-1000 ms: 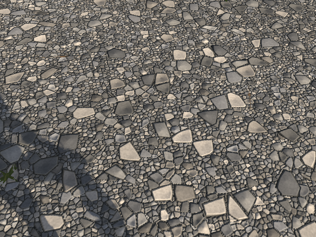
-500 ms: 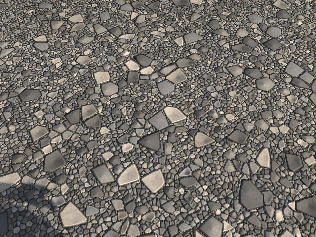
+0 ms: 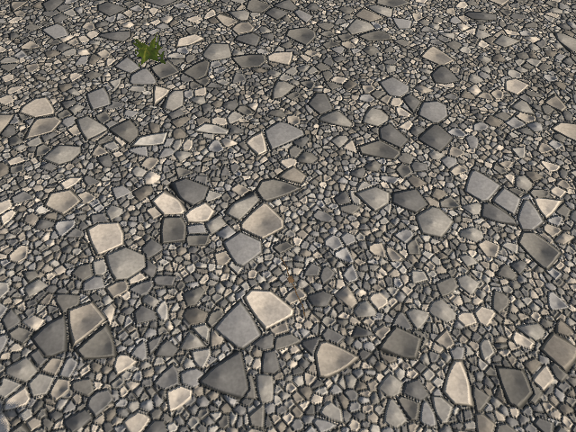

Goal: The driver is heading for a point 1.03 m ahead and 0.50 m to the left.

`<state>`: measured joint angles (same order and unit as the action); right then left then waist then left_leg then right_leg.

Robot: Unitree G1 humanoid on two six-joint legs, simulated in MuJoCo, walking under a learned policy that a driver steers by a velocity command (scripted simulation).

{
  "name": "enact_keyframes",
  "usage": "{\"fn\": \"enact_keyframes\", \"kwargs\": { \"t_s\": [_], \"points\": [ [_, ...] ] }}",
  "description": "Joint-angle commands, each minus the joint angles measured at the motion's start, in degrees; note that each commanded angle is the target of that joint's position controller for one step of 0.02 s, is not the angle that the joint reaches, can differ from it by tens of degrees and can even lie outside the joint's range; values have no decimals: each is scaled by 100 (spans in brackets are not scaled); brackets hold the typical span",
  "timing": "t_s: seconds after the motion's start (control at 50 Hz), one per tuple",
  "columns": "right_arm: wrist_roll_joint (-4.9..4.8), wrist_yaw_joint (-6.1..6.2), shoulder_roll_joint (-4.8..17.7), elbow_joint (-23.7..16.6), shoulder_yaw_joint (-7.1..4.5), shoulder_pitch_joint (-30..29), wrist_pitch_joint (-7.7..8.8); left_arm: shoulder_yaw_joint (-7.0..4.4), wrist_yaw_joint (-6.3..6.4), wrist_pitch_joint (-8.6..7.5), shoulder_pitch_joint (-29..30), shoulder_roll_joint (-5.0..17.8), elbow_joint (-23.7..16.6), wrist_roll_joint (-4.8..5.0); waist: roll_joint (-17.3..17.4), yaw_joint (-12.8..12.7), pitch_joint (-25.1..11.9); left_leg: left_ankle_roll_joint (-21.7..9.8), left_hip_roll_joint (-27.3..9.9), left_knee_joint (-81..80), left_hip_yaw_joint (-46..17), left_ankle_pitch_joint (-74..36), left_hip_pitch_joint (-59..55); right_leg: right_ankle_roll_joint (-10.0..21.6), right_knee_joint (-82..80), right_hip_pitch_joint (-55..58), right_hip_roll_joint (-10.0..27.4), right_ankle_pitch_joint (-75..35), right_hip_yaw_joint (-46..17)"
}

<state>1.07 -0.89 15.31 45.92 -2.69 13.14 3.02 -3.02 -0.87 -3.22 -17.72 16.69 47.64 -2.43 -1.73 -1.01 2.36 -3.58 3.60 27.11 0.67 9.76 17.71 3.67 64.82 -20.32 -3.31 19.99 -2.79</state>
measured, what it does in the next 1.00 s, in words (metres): walks ahead, turning left: right foot, then left foot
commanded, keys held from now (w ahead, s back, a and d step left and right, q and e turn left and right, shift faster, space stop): w+q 1.00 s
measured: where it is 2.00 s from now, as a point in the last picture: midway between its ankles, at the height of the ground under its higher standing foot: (147, 273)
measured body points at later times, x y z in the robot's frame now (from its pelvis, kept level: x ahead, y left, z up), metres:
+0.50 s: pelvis +0.25 -0.02 +0.01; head +0.28 -0.04 +0.46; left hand +0.32 +0.26 -0.09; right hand +0.39 -0.28 -0.12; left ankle +0.17 +0.08 -0.66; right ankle +0.29 -0.11 -0.74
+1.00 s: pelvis +0.48 +0.12 +0.00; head +0.50 +0.14 +0.45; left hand +0.41 +0.39 -0.13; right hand +0.73 -0.05 -0.11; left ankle +0.48 +0.17 -0.74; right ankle +0.50 -0.05 -0.64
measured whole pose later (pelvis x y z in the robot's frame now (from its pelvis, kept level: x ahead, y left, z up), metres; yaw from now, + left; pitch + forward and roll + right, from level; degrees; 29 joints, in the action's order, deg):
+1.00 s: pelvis +0.48 +0.12 +0.00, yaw +34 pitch +1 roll +0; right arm 0.6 -0.9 16.5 42.7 -3.5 12.6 0.4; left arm -1.8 -0.4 -2.9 -15.0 15.0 43.4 -2.1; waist -0.9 -1.4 3.6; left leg -7.1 7.0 27.8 1.4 11.0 17.6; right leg -1.3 68.6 -25.7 5.5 20.4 0.5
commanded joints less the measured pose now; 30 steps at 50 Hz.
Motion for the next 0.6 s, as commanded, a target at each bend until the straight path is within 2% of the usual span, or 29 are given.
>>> {"fn": "enact_keyframes", "kwargs": {
  "t_s": [0.02, 0.08, 0.14, 0.2, 0.26, 0.3, 0.32, 0.34, 0.36, 0.38, 0.4, 0.42, 0.44, 0.46, 0.52, 0.6],
  "points": [
    [-69, -31, 598, -79, -126, 365, 145, -11, -64, 3, -232, 324, -377, -97, 686, -70, -260, -999, -1355, -1433, -2003, -1203, -847, -201, -260, -955, 506, -172, -32],
    [-108, -3, 757, 56, -189, 652, 143, 82, -76, 28, 334, 220, -602, -59, 660, 4, -151, -1122, -1244, -1640, -1742, -1212, -687, -430, -1054, -1163, 609, -420, 154],
    [-117, 5, 786, 112, -231, 892, 96, 182, -95, 23, 1172, 126, -883, -12, 668, 233, 3, -980, -1067, -1730, -1616, -947, -559, -573, -2106, -1094, 605, -1153, 255],
    [-86, 1, 885, 138, -289, 1150, 71, 215, -83, -8, 1666, 155, -1052, 58, 624, 422, -84, -859, -1050, -1480, -1673, -1207, -716, -627, -2744, -833, 461, -1513, 295],
    [-37, 25, 970, 90, -334, 1181, 34, 192, -28, -73, 1734, 263, -1154, 102, 678, 387, -183, -710, -1147, -1041, -1945, -1492, -846, -558, -3176, -371, 327, -1251, 226],
    [-41, 55, 1044, 6, -370, 969, 12, 135, 28, -146, 1165, 369, -1015, 99, 629, 57, -309, -537, -1066, -519, -2098, -1419, -669, -435, -3761, 542, 214, -1088, 218],
    [-70, 43, 943, -21, -346, 950, 38, 57, 97, -218, 642, 566, -868, 44, 371, -170, -596, -388, -767, 204, -1938, -1400, -402, -286, -4055, 1427, 373, -1029, 45],
    [-137, 15, 587, -207, -246, 842, 94, -59, 196, -270, -197, 1005, -823, -86, -331, -557, -1291, -204, -393, 1684, -1422, -581, 129, 32, -4375, 2517, 1597, -32, -1138],
    [-264, 32, 163, -419, -150, 1277, 82, -188, 240, -163, -395, 1523, -805, -125, -1484, -371, -1652, -51, 385, 3011, -590, 2099, 1665, 557, -4998, 3477, 2852, 844, -3257],
    [-83, 74, 611, -304, -215, 1338, -28, -179, 224, -75, -245, 1204, -766, -45, -959, -203, -1284, -96, -62, 3763, -510, 2144, 2189, 783, -5043, 2988, 2919, 1417, -3770],
    [-9, 32, 685, -243, -246, 1035, -78, -49, 188, -76, 52, 661, -843, 4, -267, -150, -676, -108, -306, 3928, -603, 1621, 2216, 687, -5094, 2430, 2578, 1235, -3013],
    [-1, -30, 552, -269, -225, 818, -90, 13, 157, -105, 257, 421, -826, 24, -168, -71, -326, -42, -464, 3808, -562, 1240, 2112, 582, -5227, 1967, 2267, 351, -2181],
    [39, -80, 507, -278, -228, 726, -136, 41, 157, -138, 315, 317, -797, 28, -353, 1, -220, 18, -581, 3687, -499, 1061, 1983, 451, -5318, 1735, 2032, -312, -1575],
    [91, -132, 491, -288, -231, 704, -200, 49, 164, -178, 281, 284, -736, 50, -524, 60, -166, 87, -640, 3661, -452, 939, 1913, 387, -5368, 1605, 1862, -841, -1154],
    [98, -227, 409, -453, -210, 398, -299, -6, 131, -295, 49, 372, -581, 129, -436, 114, -244, 202, -666, 3716, -372, 530, 2075, 447, -5425, 1674, 1820, -2127, -479],
    [109, -316, 344, -735, -155, -335, -333, -57, 119, -296, -178, 432, -410, 140, -331, 31, -70, 324, -751, 3192, -260, -103, 2524, 518, -5564, 1801, 1809, -2602, 210]
  ]
}}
